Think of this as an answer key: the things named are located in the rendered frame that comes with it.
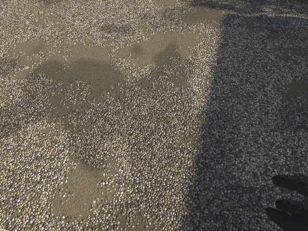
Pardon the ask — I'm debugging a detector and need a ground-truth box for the robot right hand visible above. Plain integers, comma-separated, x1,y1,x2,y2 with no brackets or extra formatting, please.
266,174,308,231

